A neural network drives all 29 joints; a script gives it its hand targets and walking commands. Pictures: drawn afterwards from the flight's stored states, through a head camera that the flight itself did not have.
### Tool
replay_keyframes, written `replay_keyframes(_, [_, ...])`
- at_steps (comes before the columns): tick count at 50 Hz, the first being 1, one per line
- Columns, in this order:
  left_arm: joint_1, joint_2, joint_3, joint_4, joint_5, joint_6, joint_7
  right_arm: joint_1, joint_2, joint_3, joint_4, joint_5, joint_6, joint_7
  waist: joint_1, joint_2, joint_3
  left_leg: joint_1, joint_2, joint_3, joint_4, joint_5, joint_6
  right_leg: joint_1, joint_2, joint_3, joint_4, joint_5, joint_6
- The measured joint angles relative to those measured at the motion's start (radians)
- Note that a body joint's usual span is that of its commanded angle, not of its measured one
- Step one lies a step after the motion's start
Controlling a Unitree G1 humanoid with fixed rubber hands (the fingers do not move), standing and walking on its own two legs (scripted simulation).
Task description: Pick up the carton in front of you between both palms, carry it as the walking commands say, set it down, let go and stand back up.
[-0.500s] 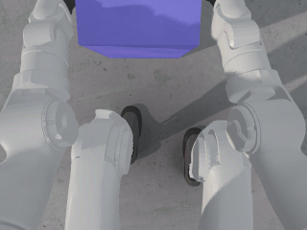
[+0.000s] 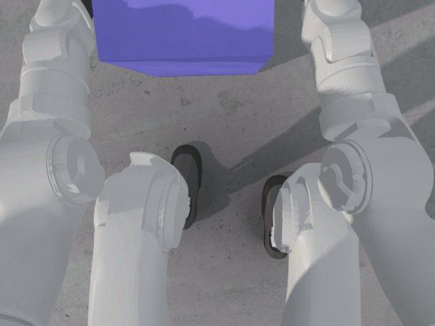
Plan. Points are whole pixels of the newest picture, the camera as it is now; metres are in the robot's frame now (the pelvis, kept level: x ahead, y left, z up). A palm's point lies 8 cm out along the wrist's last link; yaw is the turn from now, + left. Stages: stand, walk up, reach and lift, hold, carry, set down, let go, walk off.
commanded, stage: set down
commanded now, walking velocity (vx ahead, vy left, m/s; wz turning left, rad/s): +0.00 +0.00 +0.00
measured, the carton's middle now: (195, 2) +0.54 +0.10 -0.24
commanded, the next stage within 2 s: let go in 1.32 s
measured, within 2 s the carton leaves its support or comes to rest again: neither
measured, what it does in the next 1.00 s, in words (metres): rises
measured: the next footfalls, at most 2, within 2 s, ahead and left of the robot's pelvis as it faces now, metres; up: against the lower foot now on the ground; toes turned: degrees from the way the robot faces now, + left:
none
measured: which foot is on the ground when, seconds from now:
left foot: down 0.00-1.00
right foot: down 0.00-1.00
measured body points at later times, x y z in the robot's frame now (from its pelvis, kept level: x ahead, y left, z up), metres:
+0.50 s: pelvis +0.00 +0.00 +0.02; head +0.36 +0.03 +0.29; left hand +0.53 +0.28 -0.11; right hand +0.60 -0.09 -0.11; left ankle +0.14 +0.12 -0.33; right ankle +0.09 -0.11 -0.33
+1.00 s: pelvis +0.02 +0.01 +0.15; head +0.35 +0.03 +0.46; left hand +0.52 +0.29 +0.04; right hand +0.60 -0.11 +0.04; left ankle +0.14 +0.12 -0.33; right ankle +0.09 -0.11 -0.33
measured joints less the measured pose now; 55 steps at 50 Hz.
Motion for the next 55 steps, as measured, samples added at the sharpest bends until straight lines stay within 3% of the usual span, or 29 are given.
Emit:
replay_keyframes(3, [-0.014, 0.0, -0.014, 0.049, -0.02, -0.043, 0.021, -0.007, -0.037, 0.055, 0.037, 0.023, -0.019, -0.029, 0.004, 0.005, 0.026, 0.013, -0.002, 0.002, -0.002, 0.003, -0.003, 0.013, -0.002, 0.002, 0.0, 0.001, 0.003])
replay_keyframes(7, [-0.02, 0.027, -0.081, 0.108, -0.112, -0.097, 0.085, -0.01, -0.128, 0.153, 0.077, 0.149, -0.04, -0.081, 0.002, 0.003, 0.061, 0.026, 0.002, 0.007, -0.006, 0.004, 0.001, 0.023, 0.001, 0.008, -0.002, 0.004, 0.008])
replay_keyframes(12, [-0.011, 0.059, -0.16, 0.129, -0.2, -0.135, 0.116, -0.014, -0.221, 0.273, 0.08, 0.316, -0.048, -0.081, -0.005, -0.019, 0.075, 0.033, 0.01, 0.007, 0.005, -0.004, 0.007, 0.028, 0.008, 0.008, 0.004, 0.001, 0.011])
replay_keyframes(16, [0.001, 0.071, -0.184, 0.087, -0.229, -0.136, 0.122, -0.03, -0.243, 0.316, 0.062, 0.377, -0.044, -0.078, -0.002, -0.035, 0.058, 0.029, 0.015, 0.007, 0.008, -0.009, 0.008, 0.022, 0.013, 0.007, 0.005, 0.001, 0.011])
replay_keyframes(21, [0.042, 0.061, -0.198, -0.022, -0.243, -0.101, 0.125, -0.006, -0.22, 0.287, 0.006, 0.359, -0.022, -0.099, 0.005, -0.042, 0.001, 0.033, 0.0, 0.004, -0.019, -0.003, 0.002, 0.032, -0.002, 0.004, -0.019, -0.003, 0.003])
replay_keyframes(27, [0.109, 0.026, -0.198, -0.118, -0.222, -0.035, 0.131, 0.055, -0.166, 0.197, -0.032, 0.275, 0.023, -0.122, 0.01, -0.045, -0.112, 0.079, -0.019, -0.008, -0.111, 0.003, -0.004, 0.085, -0.02, -0.004, -0.116, 0.0, -0.006])
replay_keyframes(36, [0.165, -0.022, -0.146, -0.12, -0.143, -0.018, 0.122, 0.099, -0.156, 0.123, 0.02, 0.222, 0.021, -0.091, 0.011, -0.047, -0.281, 0.133, -0.023, -0.018, -0.281, 0.025, -0.001, 0.137, -0.024, -0.003, -0.303, 0.042, -0.002])
replay_keyframes(55, [0.317, -0.041, -0.121, -0.285, -0.126, 0.046, 0.079, 0.245, -0.14, 0.094, -0.125, 0.188, 0.068, -0.052, 0.003, -0.046, -0.417, 0.355, -0.03, -0.014, -0.632, 0.083, 0.007, 0.349, -0.036, 0.02, -0.667, 0.123, 0.002])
